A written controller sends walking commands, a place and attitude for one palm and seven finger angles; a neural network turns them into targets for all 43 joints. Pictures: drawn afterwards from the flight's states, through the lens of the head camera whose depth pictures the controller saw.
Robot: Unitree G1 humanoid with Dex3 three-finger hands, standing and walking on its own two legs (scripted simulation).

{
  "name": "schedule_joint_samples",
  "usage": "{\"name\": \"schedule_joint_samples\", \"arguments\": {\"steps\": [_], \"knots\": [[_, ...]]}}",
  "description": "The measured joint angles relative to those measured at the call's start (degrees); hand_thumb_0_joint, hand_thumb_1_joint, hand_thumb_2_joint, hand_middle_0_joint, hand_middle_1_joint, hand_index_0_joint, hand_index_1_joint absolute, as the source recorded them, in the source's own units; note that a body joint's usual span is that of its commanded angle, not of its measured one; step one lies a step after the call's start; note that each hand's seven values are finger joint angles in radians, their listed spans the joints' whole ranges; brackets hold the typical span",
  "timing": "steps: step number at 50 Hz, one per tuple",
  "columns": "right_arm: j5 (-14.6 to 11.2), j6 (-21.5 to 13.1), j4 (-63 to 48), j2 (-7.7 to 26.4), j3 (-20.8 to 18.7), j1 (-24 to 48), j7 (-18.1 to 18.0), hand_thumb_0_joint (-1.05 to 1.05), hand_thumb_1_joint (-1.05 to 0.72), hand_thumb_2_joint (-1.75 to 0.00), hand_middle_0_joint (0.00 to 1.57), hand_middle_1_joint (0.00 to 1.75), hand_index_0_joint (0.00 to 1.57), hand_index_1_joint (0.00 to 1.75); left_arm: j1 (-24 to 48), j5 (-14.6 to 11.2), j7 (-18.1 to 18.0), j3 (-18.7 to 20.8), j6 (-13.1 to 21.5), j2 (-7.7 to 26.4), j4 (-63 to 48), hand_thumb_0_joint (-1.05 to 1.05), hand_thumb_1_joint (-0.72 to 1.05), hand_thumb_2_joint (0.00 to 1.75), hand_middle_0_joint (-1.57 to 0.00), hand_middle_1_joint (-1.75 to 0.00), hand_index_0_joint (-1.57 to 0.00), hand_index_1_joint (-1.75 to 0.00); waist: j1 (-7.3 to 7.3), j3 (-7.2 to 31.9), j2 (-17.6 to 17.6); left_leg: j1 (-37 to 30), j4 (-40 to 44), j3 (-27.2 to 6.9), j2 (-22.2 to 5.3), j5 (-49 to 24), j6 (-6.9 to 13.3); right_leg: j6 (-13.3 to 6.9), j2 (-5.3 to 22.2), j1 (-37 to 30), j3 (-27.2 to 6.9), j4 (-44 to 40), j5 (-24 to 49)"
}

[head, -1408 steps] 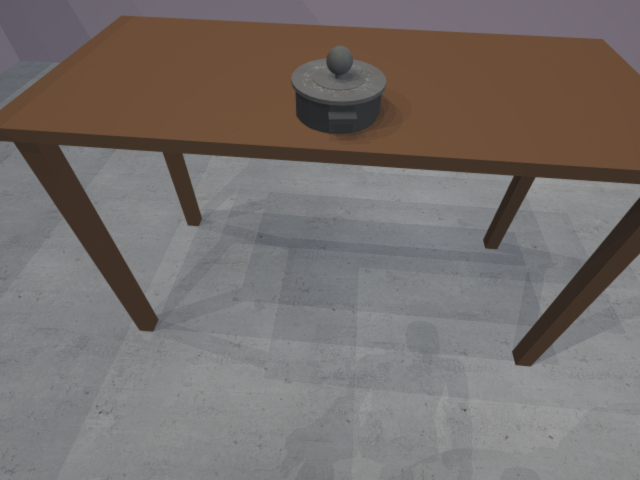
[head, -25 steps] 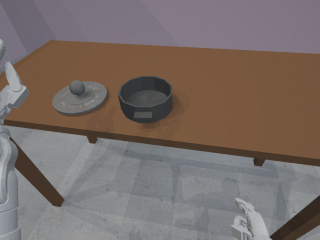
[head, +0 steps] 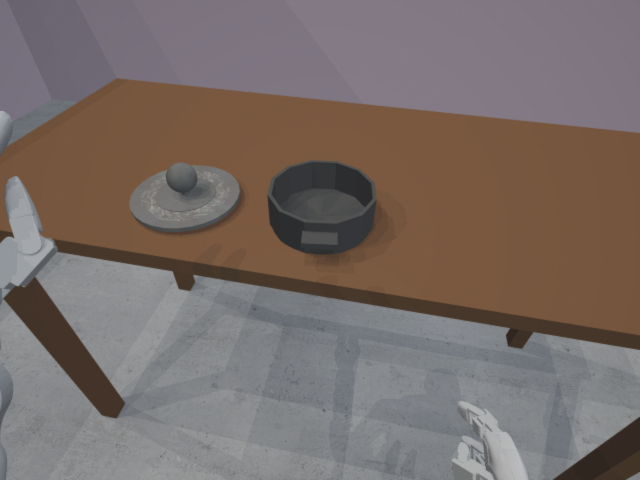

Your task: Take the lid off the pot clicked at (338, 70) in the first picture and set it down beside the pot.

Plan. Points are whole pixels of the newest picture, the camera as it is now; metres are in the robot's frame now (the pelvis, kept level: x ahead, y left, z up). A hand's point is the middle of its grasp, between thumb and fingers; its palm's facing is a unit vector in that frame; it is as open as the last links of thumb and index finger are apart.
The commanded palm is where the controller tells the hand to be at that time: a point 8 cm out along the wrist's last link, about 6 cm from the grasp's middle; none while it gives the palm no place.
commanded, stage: draw the hand back to the body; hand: left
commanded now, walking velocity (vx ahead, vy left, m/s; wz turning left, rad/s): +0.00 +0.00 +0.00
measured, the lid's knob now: (181, 177) +0.52 +0.32 +0.11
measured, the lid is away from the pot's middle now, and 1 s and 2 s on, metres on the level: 0.24 0.24 0.24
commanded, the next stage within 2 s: step back with the hand held close in 0.12 s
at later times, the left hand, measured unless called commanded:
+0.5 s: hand (94, 234) +0.21 +0.23 +0.26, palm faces +0.44 -0.77 -0.46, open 7.4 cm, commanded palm +0.14 +0.29 +0.28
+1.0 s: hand out of the picture +0.13 +0.25 +0.27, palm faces +0.56 -0.75 -0.37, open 7.4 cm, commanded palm +0.07 +0.28 +0.28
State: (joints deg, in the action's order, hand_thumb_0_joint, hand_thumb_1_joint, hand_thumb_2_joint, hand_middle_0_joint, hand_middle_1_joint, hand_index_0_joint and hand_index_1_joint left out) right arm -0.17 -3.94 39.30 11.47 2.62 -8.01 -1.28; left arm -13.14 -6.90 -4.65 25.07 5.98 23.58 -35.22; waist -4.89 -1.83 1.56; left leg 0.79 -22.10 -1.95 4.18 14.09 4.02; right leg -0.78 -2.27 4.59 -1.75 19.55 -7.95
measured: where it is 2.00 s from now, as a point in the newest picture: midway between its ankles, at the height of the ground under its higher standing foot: outside the picture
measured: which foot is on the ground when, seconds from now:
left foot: down 0.00-1.00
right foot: down 0.00-0.84, up 0.86-0.98, down 1.00-1.00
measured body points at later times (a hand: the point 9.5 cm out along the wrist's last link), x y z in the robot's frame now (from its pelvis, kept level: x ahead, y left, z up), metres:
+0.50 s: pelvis +0.00 +0.01 -0.01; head +0.01 +0.01 +0.44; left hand +0.18 +0.27 +0.29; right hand +0.18 -0.23 -0.08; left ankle -0.01 +0.07 -0.74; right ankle +0.04 -0.12 -0.74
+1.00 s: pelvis -0.07 +0.01 -0.02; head -0.08 +0.02 +0.43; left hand +0.10 +0.29 +0.28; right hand +0.07 -0.24 -0.11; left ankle -0.01 +0.07 -0.74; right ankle -0.08 -0.13 -0.75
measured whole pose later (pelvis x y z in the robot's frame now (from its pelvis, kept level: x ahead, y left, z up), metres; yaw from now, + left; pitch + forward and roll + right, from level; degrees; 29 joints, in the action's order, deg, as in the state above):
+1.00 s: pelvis -0.07 +0.01 -0.02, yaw -3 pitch +2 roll -1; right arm -1.1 0.4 33.1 11.8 0.3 -14.0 -3.4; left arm -19.8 -3.6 -9.9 34.3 11.8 27.2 -39.4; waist 0.3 3.6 0.0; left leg 24.5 -36.0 1.9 4.0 13.6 5.0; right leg -0.4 -1.0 19.3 -3.7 36.2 -19.1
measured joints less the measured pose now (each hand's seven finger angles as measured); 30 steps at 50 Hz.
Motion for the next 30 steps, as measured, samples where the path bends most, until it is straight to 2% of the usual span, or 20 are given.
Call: {"name": "schedule_joint_samples", "arguments": {"steps": [6,13,16,19,22,26,30], "knots": [[0.25,0.11,-0.07,-0.20,0.15,0.34,0.01,0.02,-0.90,-0.90,0.20,0.30,0.20,0.30,0.27,0.36,0.34,0.79,0.13,0.79,-1.51,0.01,0.89,0.90,-0.21,-0.31,-0.21,-0.30,-0.64,-0.17,-0.31,0.35,-0.04,-0.30,0.41,0.12,0.33,0.31,0.43,0.17,0.28,-0.09,-0.25],[0.14,0.89,-1.24,-0.37,0.51,0.32,0.42,0.02,-0.90,-0.90,0.20,0.30,0.20,0.30,0.13,0.64,0.71,1.34,-0.07,0.83,-1.85,0.01,0.89,0.90,-0.21,-0.31,-0.21,-0.30,-0.44,-0.07,-0.42,1.12,0.14,-0.14,0.57,0.14,0.50,0.58,0.58,1.15,0.14,0.09,-0.43],[-0.35,2.65,-3.80,-0.24,0.79,0.39,-0.03,0.02,-0.90,-0.90,0.20,0.30,0.21,0.30,-0.07,1.37,-0.32,4.28,2.69,2.41,-1.89,0.01,0.89,0.90,-0.21,-0.31,-0.21,-0.30,0.70,0.18,-0.51,3.85,-1.75,0.18,0.43,0.90,0.67,0.75,0.37,3.80,-0.05,1.63,-0.84],[-0.76,4.39,-5.62,0.29,0.06,0.51,-0.27,0.02,-0.90,-0.90,0.20,0.30,0.21,0.30,-0.94,2.03,-0.76,5.30,3.98,2.65,-2.77,0.01,0.89,0.90,-0.21,-0.31,-0.21,-0.30,1.93,0.41,-0.52,6.45,-3.15,0.77,0.38,1.30,0.68,0.88,0.26,6.57,-0.51,3.07,-1.04],[-1.10,5.97,-6.83,1.10,-1.15,0.42,-0.43,0.01,-0.90,-0.90,0.20,0.30,0.21,0.30,-2.92,2.65,-0.74,4.94,4.21,2.88,-3.93,0.01,0.89,0.90,-0.21,-0.31,-0.20,-0.30,3.39,0.56,-0.51,8.80,-4.42,1.30,0.58,1.51,0.77,1.05,0.39,9.29,-0.92,4.95,-1.48],[-1.43,7.71,-7.92,1.95,-2.68,-0.25,-0.53,0.01,-0.90,-0.90,0.20,0.30,0.21,0.30,-8.21,2.81,-0.49,5.60,3.91,4.78,-6.44,0.01,0.89,0.90,-0.21,-0.31,-0.21,-0.30,5.31,0.88,-0.65,11.73,-6.62,1.90,0.69,2.12,0.82,1.05,0.38,12.62,-1.34,7.78,-2.34],[-1.98,8.85,-8.33,2.83,-3.85,-1.62,-0.75,0.01,-0.90,-0.90,0.20,0.30,0.20,0.30,-12.56,2.59,-0.70,7.18,3.98,7.21,-9.69,0.01,0.88,0.90,-0.21,-0.31,-0.21,-0.30,6.50,1.27,-0.11,14.99,-10.15,1.53,0.03,3.24,0.50,0.73,-0.27,14.81,-0.71,9.17,-2.42]]}}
